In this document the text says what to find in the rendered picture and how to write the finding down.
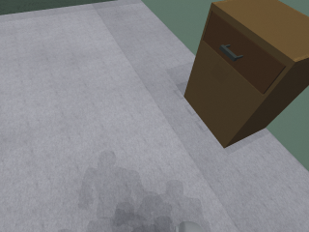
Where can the robot right thigh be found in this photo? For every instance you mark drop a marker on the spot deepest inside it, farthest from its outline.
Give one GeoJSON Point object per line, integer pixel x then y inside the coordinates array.
{"type": "Point", "coordinates": [188, 226]}

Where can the drawer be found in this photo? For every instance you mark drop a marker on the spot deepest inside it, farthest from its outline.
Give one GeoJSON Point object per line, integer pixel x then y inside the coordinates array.
{"type": "Point", "coordinates": [257, 66]}

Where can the cabinet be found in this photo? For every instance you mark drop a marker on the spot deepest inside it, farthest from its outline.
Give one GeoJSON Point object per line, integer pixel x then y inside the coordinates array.
{"type": "Point", "coordinates": [229, 105]}

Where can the handle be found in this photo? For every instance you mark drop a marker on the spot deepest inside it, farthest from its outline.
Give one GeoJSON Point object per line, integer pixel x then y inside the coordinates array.
{"type": "Point", "coordinates": [229, 53]}

